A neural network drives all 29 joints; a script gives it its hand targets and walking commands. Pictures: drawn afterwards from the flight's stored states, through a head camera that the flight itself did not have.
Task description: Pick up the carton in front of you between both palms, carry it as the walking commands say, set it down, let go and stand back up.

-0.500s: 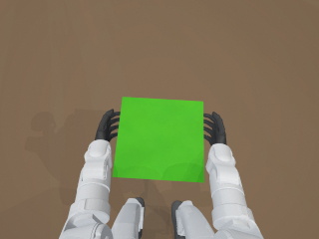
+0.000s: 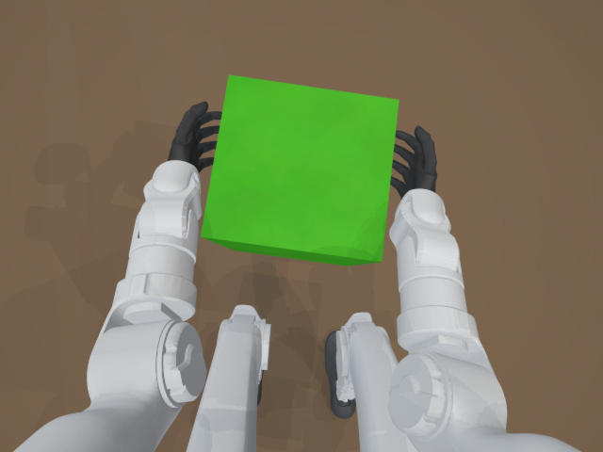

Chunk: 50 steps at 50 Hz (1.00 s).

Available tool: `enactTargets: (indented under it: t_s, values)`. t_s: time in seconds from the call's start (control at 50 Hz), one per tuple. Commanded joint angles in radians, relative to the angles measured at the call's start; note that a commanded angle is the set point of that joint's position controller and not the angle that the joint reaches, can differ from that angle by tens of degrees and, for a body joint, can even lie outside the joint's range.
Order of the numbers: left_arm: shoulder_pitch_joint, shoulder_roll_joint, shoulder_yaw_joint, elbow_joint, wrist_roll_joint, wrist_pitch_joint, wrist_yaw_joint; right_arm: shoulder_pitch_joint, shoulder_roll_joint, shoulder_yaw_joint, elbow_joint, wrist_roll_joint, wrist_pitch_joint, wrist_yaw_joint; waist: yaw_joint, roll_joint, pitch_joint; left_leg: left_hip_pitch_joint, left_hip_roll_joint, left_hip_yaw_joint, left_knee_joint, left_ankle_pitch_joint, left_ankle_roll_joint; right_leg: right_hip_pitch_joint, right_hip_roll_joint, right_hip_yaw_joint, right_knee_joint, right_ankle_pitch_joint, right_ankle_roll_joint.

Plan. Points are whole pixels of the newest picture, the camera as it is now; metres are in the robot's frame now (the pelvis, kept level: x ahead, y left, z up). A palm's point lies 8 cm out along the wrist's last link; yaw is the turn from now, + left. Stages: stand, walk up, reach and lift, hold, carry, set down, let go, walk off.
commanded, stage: set down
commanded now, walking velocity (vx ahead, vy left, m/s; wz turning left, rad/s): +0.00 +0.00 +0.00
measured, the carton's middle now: (300, 189) +0.46 +0.03 -0.16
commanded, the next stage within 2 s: none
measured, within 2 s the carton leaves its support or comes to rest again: rests again in 1.26 s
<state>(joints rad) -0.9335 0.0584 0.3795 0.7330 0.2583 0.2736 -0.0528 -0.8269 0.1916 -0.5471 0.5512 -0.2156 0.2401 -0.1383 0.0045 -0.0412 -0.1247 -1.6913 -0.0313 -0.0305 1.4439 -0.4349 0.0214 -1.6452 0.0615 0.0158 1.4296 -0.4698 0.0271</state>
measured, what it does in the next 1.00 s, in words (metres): lowers itself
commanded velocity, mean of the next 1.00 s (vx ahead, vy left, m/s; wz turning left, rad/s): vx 0.00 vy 0.00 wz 0.00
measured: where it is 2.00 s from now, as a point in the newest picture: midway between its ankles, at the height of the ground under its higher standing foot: (296, 385)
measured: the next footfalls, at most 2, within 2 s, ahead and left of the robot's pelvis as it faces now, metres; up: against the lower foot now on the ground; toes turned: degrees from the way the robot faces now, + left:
none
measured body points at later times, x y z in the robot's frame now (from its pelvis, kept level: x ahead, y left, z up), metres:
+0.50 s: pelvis -0.02 +0.00 -0.11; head +0.31 +0.06 +0.19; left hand +0.52 +0.20 -0.24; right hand +0.49 -0.10 -0.24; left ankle +0.09 +0.10 -0.55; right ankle +0.08 -0.13 -0.55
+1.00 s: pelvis -0.02 +0.01 -0.19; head +0.36 +0.07 +0.04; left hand +0.56 +0.21 -0.37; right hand +0.53 -0.10 -0.36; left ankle +0.09 +0.10 -0.55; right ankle +0.08 -0.13 -0.55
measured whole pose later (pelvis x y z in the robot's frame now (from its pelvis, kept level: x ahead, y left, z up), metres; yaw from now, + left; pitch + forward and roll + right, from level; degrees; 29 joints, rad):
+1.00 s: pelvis -0.02 +0.01 -0.19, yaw -4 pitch +38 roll -7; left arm -1.59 0.44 0.03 1.04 0.00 0.29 -0.03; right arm -1.38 0.01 -0.45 0.74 0.03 0.25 -0.29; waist 0.02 -0.08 0.37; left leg -2.24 -0.03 -0.04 2.15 -0.58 0.05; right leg -2.16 0.13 -0.01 2.11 -0.63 0.09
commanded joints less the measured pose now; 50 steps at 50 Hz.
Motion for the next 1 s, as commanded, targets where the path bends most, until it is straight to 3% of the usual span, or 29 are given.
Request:
enactTargets:
  t_s: [0.0, 0.2, 0.28, 0.48, 0.74, 0.82, 0.9, 0.92, 0.98]
  values:
    - [-0.568, -0.886, -0.459, 0.0, -0.122, -0.035, -0.19, -0.683, 0.853, 0.581, 0.049, 0.117, -0.013, 0.195, 0.024, 0.102, -0.952, 0.609, -0.113, -0.001, -0.08, 0.265, -0.023, 0.265, 0.144, -0.046, -0.045, 0.171, 0.017]
    - [-0.662, -0.815, -0.485, 0.013, -0.172, -0.031, -0.176, -0.812, 0.799, 0.597, 0.016, 0.166, -0.015, 0.154, 0.033, 0.106, -1.033, 0.515, -0.114, 0.008, 0.081, 0.334, -0.028, 0.158, 0.157, -0.077, 0.125, 0.202, 0.03]
    - [-0.688, -0.774, -0.474, 0.035, -0.174, -0.028, -0.172, -0.875, 0.781, 0.602, 0.005, 0.182, -0.015, 0.148, 0.052, 0.087, -1.023, 0.513, -0.107, 0.005, 0.136, 0.354, -0.025, 0.074, 0.159, -0.089, 0.183, 0.191, 0.04]
    - [-0.865, -0.689, -0.495, 0.074, -0.215, -0.025, -0.179, -1.011, 0.689, 0.524, 0.031, 0.187, -0.018, 0.124, 0.011, 0.155, -0.997, 0.418, -0.092, 0.012, 0.251, 0.309, -0.035, 0.0, 0.15, -0.11, 0.309, 0.16, 0.031]
    - [-1.035, -0.553, -0.486, 0.177, -0.254, -0.025, -0.194, -1.226, 0.583, 0.507, 0.053, 0.255, -0.021, 0.132, 0.029, 0.138, -0.914, 0.384, -0.055, 0.001, 0.418, 0.315, -0.017, -0.091, 0.129, -0.132, 0.47, 0.138, 0.03]
    - [-1.094, -0.52, -0.514, 0.181, -0.29, -0.029, -0.201, -1.28, 0.553, 0.519, 0.052, 0.286, -0.026, 0.13, 0.025, 0.145, -0.918, 0.417, -0.042, -0.006, 0.479, 0.362, -0.012, -0.117, 0.124, -0.139, 0.518, 0.151, 0.028]
    - [-1.18, -0.505, -0.583, 0.101, -0.367, -0.033, -0.2, -1.354, 0.54, 0.587, -0.01, 0.351, -0.031, 0.119, 0.023, 0.172, -1.072, 0.556, -0.035, -0.015, 0.542, 0.497, -0.008, -0.112, 0.123, -0.145, 0.559, 0.196, 0.022]
    - [-1.204, -0.513, -0.592, 0.071, -0.385, -0.034, -0.199, -1.334, 0.558, 0.599, -0.003, 0.363, -0.03, 0.116, 0.037, 0.172, -1.082, 0.545, -0.038, -0.008, 0.543, 0.504, -0.008, -0.092, 0.126, -0.141, 0.563, 0.21, 0.019]
    - [-1.169, -0.527, -0.582, 0.085, -0.387, -0.035, -0.203, -1.286, 0.584, 0.578, 0.06, 0.357, -0.029, 0.123, 0.031, 0.185, -1.021, 0.595, -0.032, -0.035, 0.573, 0.615, -0.006, -0.201, 0.129, -0.142, 0.581, 0.215, 0.017]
